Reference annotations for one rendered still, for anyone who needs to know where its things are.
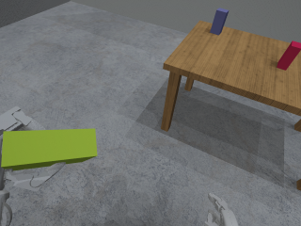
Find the robot right hand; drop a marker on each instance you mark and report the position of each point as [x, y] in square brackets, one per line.
[226, 218]

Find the sponge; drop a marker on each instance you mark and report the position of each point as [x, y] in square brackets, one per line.
[31, 149]

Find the table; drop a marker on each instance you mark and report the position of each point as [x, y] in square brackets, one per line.
[236, 61]

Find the robot left hand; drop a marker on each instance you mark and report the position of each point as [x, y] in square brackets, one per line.
[16, 120]

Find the left robot forearm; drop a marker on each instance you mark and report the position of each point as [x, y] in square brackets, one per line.
[5, 210]

